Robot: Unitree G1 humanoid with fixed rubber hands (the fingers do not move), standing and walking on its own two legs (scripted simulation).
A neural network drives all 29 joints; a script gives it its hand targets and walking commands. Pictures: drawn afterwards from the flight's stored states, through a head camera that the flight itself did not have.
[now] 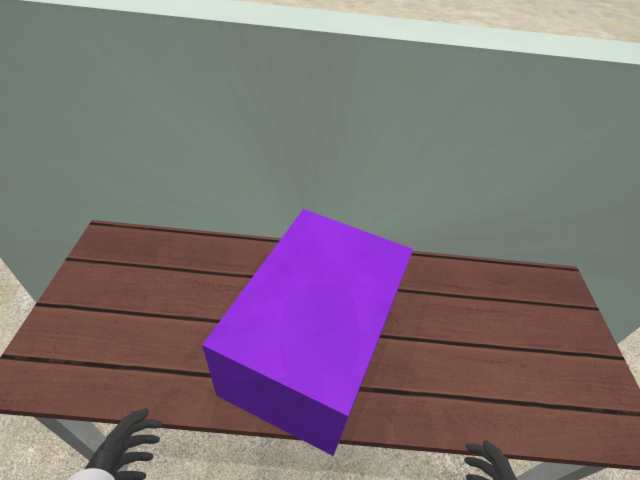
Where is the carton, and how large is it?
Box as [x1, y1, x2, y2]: [202, 209, 412, 455]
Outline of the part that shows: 303,209 202,345 216,395 333,455 412,249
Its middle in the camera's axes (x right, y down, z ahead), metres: +0.00 +0.13 +0.66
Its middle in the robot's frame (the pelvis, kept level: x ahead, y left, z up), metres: +0.41 +0.01 -0.10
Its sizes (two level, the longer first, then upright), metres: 0.312 0.212 0.171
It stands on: a table, 0.57 m high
